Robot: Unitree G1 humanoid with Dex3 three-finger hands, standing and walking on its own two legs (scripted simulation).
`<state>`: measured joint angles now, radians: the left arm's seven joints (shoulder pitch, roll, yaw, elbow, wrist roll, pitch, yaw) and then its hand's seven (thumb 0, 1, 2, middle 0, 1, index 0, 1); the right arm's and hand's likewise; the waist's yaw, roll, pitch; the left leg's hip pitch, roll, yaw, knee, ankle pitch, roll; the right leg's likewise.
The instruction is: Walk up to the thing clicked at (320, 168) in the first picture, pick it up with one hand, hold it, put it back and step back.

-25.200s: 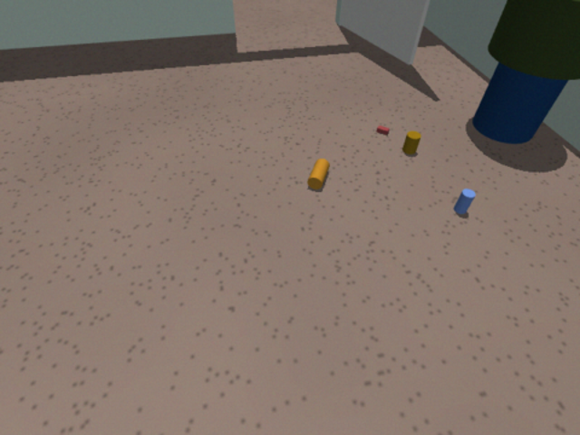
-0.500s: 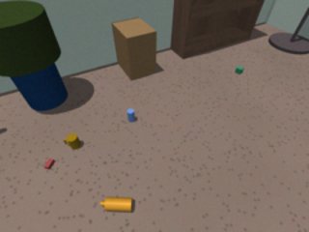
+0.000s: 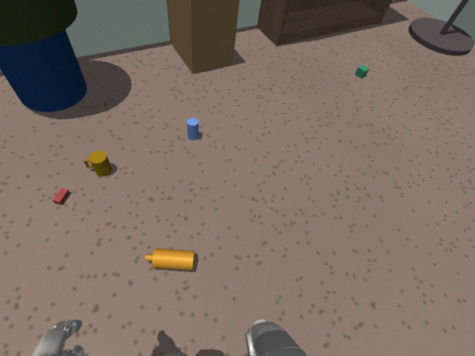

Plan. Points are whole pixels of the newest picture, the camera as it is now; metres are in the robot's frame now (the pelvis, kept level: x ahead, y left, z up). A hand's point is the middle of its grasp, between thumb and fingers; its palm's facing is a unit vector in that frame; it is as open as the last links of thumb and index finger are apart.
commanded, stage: walk up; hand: left
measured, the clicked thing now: (170, 259) +0.52 +0.20 -0.72
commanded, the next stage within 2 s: stand in 1.56 s
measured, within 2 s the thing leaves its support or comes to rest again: neither
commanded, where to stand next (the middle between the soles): +0.12 -0.04 m, yaw -3 degrees
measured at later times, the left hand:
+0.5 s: hand out of the picture +0.12 +0.22 -0.12, palm faces -0.05 -0.91 -0.41, open 7.4 cm
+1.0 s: hand out of the picture +0.06 +0.23 -0.14, palm faces -0.04 -0.90 -0.42, open 7.4 cm
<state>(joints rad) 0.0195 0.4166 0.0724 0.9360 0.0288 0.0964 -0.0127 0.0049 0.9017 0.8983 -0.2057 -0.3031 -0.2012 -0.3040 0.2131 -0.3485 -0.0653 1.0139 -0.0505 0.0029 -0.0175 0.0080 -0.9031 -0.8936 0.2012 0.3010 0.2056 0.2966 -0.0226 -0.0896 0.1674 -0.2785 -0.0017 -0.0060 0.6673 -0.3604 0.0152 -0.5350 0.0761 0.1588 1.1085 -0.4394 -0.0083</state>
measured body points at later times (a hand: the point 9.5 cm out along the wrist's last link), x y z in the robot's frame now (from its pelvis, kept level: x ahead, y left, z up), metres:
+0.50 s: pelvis +0.04 -0.05 +0.01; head +0.06 -0.07 +0.46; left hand +0.12 +0.27 -0.09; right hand +0.08 -0.38 -0.12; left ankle +0.10 +0.09 -0.69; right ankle +0.01 -0.17 -0.72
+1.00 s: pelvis +0.00 -0.04 +0.00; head +0.04 -0.06 +0.44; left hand +0.06 +0.27 -0.11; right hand +0.13 -0.36 -0.12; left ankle +0.05 +0.10 -0.68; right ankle -0.01 -0.16 -0.72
